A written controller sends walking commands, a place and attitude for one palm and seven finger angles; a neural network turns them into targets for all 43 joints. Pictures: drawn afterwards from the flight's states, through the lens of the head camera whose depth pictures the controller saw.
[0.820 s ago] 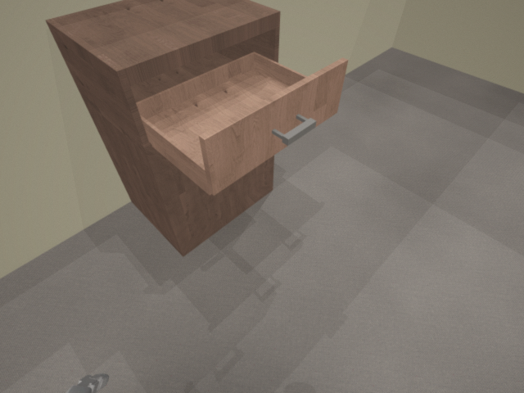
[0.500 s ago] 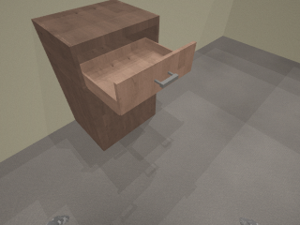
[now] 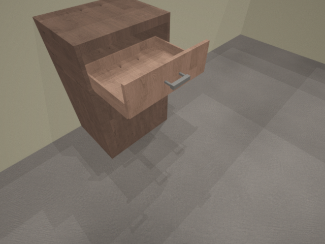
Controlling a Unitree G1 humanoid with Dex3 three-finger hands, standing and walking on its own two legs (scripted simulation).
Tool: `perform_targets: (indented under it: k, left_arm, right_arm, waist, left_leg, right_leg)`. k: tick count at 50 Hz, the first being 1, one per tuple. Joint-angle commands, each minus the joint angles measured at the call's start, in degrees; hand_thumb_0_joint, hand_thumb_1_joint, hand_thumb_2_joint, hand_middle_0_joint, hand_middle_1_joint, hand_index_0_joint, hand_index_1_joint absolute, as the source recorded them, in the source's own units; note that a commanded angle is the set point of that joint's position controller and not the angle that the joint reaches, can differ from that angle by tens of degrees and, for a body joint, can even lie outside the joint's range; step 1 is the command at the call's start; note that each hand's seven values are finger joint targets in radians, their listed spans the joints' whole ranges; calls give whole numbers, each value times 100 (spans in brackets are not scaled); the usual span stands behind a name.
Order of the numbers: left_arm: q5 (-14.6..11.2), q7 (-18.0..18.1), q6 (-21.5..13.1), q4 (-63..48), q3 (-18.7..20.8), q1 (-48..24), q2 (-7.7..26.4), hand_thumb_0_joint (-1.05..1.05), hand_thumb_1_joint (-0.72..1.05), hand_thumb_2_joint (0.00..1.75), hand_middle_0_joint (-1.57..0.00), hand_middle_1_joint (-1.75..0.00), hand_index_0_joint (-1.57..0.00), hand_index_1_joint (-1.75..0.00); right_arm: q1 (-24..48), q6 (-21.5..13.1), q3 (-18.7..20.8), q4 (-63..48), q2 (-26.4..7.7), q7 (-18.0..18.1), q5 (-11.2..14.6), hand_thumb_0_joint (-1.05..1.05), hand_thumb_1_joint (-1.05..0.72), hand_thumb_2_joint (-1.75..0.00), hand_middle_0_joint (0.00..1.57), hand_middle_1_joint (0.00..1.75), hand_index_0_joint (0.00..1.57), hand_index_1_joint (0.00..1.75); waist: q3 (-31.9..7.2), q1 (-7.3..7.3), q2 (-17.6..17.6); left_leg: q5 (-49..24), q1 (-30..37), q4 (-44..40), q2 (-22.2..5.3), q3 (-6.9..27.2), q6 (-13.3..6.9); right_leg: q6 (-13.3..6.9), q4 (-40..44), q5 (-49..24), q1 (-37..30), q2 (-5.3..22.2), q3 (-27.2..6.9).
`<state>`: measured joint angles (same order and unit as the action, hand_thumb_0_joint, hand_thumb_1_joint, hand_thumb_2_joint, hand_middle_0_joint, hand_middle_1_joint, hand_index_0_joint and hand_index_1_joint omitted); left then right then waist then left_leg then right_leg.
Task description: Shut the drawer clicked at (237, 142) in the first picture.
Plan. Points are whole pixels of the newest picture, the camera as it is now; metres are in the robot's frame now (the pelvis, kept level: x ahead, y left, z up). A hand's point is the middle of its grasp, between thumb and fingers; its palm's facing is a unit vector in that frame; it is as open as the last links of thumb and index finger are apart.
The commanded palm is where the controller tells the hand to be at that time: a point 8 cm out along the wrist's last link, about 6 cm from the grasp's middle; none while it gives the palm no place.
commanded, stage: stand and wait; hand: left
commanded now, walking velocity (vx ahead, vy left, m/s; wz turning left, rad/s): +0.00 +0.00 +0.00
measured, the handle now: (177, 79) +0.79 -0.02 -0.05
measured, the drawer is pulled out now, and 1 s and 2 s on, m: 0.30 0.30 0.30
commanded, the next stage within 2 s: look at it before walking up in 0.16 s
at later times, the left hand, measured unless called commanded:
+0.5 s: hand out of the picture +0.09 +0.25 -0.15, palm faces -0.03 -0.94 -0.33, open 7.4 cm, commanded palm none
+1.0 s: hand out of the picture +0.09 +0.25 -0.16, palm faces -0.05 -0.94 -0.33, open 7.4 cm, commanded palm none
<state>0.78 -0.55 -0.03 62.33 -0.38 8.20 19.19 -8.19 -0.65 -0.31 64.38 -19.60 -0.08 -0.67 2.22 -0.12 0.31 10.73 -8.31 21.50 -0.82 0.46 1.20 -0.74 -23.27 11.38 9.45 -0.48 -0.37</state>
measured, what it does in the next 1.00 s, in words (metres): stands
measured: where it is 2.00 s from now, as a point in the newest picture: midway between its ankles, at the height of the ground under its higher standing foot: outside the picture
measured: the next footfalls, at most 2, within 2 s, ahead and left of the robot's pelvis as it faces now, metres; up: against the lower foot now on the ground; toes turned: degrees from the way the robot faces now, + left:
left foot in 1.92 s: +0.14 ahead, +0.07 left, +0.00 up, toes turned -33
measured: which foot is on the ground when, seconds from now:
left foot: down 0.00-1.00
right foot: down 0.00-1.00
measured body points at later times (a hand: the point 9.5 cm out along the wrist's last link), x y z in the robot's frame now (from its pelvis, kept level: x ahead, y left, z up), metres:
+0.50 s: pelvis +0.01 +0.01 +0.00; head +0.01 +0.01 +0.45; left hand +0.09 +0.30 -0.13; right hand +0.08 -0.29 -0.13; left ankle +0.01 +0.13 -0.74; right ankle +0.02 -0.11 -0.74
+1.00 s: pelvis +0.01 +0.01 +0.00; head +0.01 +0.00 +0.45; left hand +0.09 +0.29 -0.14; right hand +0.09 -0.28 -0.13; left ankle +0.01 +0.13 -0.74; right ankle +0.02 -0.11 -0.74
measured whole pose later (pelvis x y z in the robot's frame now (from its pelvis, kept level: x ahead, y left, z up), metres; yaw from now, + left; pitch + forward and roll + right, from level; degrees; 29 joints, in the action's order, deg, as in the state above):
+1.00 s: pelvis +0.01 +0.01 +0.00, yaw -3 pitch -2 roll +1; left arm 0.9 0.1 1.4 60.7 0.5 8.9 18.5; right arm -5.4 -0.5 0.2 61.7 -17.9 1.0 -0.7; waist 2.2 1.1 -0.4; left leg 12.7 -8.4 23.0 -1.4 -2.7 1.0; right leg -0.3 -25.3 12.3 11.0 -1.1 -3.4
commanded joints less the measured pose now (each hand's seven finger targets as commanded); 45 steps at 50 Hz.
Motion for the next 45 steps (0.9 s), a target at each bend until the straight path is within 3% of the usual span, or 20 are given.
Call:
perform_targets:
  k: [1, 8, 16, 40, 43, 45]
  left_arm:
    - [-13, 99, -142, -377, 257, -382, 1219, 0, 90, 90, -20, -30, -20, -30]
    - [-12, 95, -141, -357, 255, -383, 1214, 0, 90, 90, -20, -30, -20, -30]
    - [-13, 104, -163, -349, 250, -371, 1185, 0, 90, 90, -20, -30, -20, -30]
    - [-7, 113, -181, -328, 255, -371, 1225, 0, 90, 90, -20, -30, -20, -30]
    - [-5, 102, -147, -357, 270, -400, 1230, 0, 90, 90, -20, -30, -20, -30]
    - [-6, 117, -29, -376, 239, -208, 837, 0, 90, 90, -20, -30, -20, -30]
  right_arm:
    - [333, -131, 237, -373, -1095, 87, 4, 0, -90, -90, 20, 30, 20, 30]
    - [305, -137, 243, -338, -1102, 82, -2, 0, -90, -90, 20, 30, 20, 30]
    - [347, -180, 237, -338, -1114, 97, 9, 0, -90, -90, 20, 30, 20, 30]
    - [509, -187, 229, -362, -1148, 111, 23, 0, -90, -90, 20, 30, 20, 30]
    - [497, -177, 251, -382, -1165, 131, 11, 0, -90, -90, 20, 30, 20, 30]
    - [254, -111, 201, -376, -733, 151, -2, 0, -90, -90, 20, 30, 20, 30]
  waist:
    - [-198, 19, -153]
    - [-205, 16, -111]
    - [-393, 29, 16]
    - [-531, 31, -29]
    - [-375, 21, -57]
    - [-364, 1, -24]
  left_leg:
    - [30, -52, -397, -523, 458, -245]
    - [52, -68, -414, -520, 487, -243]
    - [-406, 44, -416, -603, 504, -257]
    - [-940, 309, -455, -634, 452, -250]
    - [-818, 381, -419, -661, 359, -235]
    - [-849, 370, -181, -679, 172, -177]
  right_leg:
    - [-101, 694, 367, 189, 715, -731]
    - [-92, 692, 419, 225, 703, -738]
    - [-79, 535, -296, 20, 699, -632]
    - [-52, 528, -1004, -230, 733, -566]
    - [-70, 515, -1006, -21, 683, -660]
    - [-40, 296, -1244, 142, 665, -724]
